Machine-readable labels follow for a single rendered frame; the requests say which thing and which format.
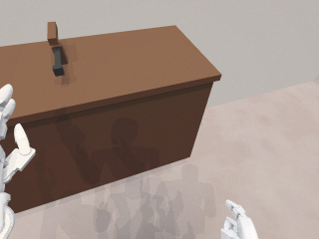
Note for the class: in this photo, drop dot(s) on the tap lever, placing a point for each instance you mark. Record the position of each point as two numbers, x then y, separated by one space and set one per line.
58 68

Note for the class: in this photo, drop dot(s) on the right robot hand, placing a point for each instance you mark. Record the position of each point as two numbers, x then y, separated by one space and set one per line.
242 229

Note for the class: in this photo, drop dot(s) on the left robot hand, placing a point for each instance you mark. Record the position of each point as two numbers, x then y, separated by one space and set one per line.
18 158

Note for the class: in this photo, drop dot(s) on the left robot forearm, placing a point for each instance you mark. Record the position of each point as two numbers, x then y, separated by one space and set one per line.
7 216

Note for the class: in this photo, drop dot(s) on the counter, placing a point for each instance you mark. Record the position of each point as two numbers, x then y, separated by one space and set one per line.
129 102

